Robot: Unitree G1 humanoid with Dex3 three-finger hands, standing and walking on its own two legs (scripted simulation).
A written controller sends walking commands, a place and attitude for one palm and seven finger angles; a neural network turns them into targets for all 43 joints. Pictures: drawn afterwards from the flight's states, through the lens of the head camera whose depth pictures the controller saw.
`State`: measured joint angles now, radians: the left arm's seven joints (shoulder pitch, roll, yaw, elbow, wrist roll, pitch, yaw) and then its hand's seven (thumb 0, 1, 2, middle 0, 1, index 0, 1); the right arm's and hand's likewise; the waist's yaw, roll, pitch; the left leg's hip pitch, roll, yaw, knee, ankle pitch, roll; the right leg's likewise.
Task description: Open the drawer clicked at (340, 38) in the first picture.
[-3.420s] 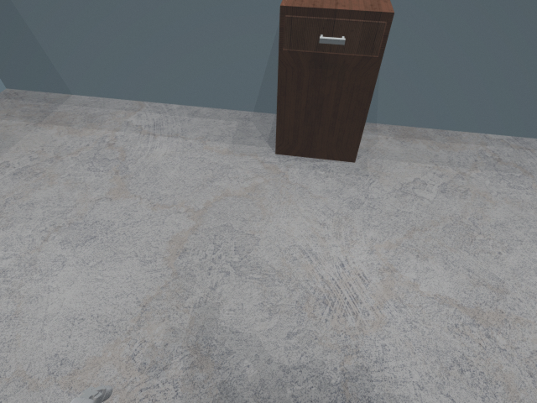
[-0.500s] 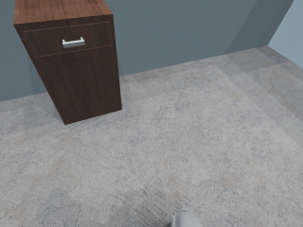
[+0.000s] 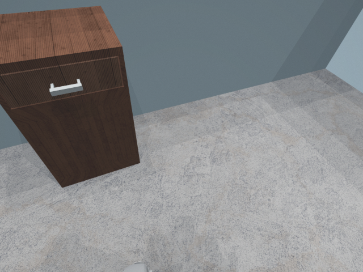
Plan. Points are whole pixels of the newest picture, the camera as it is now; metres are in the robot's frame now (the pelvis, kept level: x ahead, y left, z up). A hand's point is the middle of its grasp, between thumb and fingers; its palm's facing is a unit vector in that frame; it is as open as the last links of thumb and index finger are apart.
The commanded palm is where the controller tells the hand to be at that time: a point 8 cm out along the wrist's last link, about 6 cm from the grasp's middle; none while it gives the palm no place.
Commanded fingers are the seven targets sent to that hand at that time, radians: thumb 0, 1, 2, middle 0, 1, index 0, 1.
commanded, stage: turn to face it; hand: left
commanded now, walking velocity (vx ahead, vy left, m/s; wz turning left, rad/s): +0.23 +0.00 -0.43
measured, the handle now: (66, 86) +0.73 +0.50 -0.06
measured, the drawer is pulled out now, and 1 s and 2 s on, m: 0.00 0.00 0.00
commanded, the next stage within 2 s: take the last steps up to it in 0.96 s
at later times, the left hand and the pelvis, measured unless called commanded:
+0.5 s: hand (120, 239) +0.22 +0.17 -0.15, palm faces +0.12 -0.96 -0.24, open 7.4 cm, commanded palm none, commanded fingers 0.00 0.90 0.90 -0.20 -0.30 -0.20 -0.30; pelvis +0.13 -0.02 +0.00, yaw +7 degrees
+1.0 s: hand out of the picture +0.04 +0.20 -0.18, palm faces +0.44 -0.87 -0.24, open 7.4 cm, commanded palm none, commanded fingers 0.00 0.90 0.90 -0.20 -0.30 -0.20 -0.30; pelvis +0.12 +0.01 +0.00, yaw +22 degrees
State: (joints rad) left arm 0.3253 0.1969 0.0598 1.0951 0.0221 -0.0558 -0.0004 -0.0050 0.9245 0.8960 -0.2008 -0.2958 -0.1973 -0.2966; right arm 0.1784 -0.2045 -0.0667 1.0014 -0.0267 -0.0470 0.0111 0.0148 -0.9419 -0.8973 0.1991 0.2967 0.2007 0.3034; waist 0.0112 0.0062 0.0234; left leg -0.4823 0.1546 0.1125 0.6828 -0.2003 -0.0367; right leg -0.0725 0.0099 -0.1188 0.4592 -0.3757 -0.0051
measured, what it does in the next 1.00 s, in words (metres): walks ahead, turning left: left foot, then right foot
